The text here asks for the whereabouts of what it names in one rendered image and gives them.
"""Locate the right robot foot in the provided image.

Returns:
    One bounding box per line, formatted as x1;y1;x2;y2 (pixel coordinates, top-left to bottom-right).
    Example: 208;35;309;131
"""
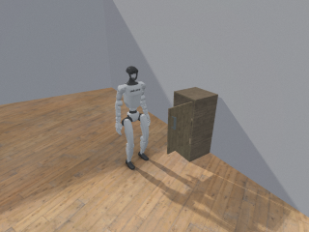
126;159;135;170

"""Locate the left robot hand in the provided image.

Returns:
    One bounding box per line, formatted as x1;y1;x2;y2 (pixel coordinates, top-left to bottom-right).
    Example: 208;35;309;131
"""
145;113;151;125

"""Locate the cupboard door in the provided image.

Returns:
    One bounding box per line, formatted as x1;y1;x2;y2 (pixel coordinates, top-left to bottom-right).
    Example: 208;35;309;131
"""
167;101;193;154

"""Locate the left robot upper arm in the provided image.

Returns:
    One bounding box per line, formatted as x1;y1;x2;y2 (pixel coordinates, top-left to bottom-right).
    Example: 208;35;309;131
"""
139;81;146;101

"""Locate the handle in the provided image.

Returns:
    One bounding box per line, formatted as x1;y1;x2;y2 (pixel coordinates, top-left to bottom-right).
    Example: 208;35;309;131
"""
171;116;177;130

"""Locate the humanoid robot torso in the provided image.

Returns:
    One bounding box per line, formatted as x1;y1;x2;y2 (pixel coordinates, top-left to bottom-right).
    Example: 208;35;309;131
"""
123;81;142;122

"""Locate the left robot forearm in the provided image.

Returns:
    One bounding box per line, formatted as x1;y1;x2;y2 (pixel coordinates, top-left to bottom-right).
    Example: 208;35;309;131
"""
140;100;149;114

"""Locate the right robot hand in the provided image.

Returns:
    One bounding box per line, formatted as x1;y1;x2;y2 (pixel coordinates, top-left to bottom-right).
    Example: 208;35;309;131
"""
115;122;123;135

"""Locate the right robot upper arm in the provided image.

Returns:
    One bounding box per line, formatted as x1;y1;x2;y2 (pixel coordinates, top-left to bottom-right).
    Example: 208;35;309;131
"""
116;84;126;106

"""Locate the right robot forearm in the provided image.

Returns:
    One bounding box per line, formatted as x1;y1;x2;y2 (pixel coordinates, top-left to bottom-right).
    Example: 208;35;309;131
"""
115;101;122;123

